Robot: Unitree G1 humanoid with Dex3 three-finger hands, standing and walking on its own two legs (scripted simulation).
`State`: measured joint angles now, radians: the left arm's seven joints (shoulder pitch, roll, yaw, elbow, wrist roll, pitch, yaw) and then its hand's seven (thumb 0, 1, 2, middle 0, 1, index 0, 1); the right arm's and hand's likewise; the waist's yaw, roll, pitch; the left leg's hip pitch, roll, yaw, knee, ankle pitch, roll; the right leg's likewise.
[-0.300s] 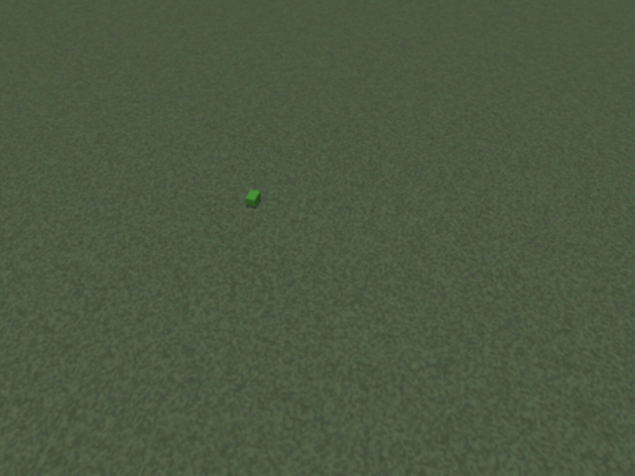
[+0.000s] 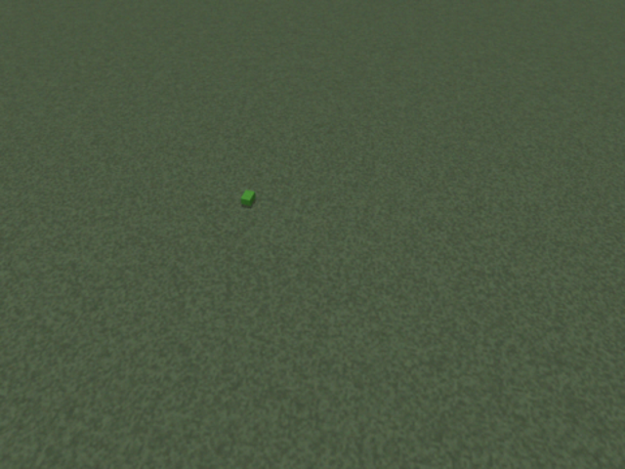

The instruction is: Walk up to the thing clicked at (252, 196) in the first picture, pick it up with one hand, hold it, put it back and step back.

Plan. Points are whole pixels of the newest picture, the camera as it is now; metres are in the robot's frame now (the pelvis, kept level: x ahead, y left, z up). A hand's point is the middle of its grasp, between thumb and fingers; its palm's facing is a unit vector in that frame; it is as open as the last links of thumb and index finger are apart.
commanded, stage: stand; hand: left
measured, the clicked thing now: (248, 197) +1.34 +0.31 -0.76
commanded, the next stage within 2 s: walk up in 0.82 s
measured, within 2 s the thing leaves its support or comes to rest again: neither
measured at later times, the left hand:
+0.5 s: hand out of the picture +0.07 +0.25 -0.16, palm faces -0.02 -0.94 -0.33, open 7.4 cm
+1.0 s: hand out of the picture +0.09 +0.30 -0.14, palm faces +0.22 -0.92 -0.32, open 7.4 cm
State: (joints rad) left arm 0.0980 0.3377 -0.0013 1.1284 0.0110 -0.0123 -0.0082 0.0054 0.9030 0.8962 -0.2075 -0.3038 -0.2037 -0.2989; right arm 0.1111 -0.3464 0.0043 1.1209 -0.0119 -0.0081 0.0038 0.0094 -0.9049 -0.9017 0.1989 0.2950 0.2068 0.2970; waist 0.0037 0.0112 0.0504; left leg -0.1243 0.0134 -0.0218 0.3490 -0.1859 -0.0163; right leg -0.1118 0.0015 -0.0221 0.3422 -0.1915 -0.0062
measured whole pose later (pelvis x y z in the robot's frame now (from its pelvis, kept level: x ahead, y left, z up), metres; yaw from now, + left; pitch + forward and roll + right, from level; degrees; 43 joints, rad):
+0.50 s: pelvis +0.00 +0.00 +0.00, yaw +0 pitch -2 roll +0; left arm 0.11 0.34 0.00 1.13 0.01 -0.01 -0.01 0.01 0.90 0.90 -0.21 -0.30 -0.20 -0.30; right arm 0.11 -0.34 0.00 1.12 -0.01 -0.01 0.01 0.01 -0.90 -0.90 0.20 0.29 0.21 0.30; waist 0.01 0.01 0.05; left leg -0.12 0.01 -0.02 0.33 -0.18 -0.01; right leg -0.11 -0.01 -0.02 0.33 -0.19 0.00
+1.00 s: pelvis +0.03 +0.01 +0.00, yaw +11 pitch -1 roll +0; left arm 0.12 0.42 0.10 0.93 0.05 -0.03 -0.08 0.00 0.90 0.90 -0.21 -0.30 -0.21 -0.30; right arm 0.24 -0.39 -0.05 1.07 -0.03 0.01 0.07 0.01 -0.90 -0.90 0.20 0.30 0.21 0.30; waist 0.06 -0.06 0.04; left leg -0.41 0.03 0.05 0.78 -0.39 0.00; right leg -0.06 -0.08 -0.19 0.36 -0.28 -0.02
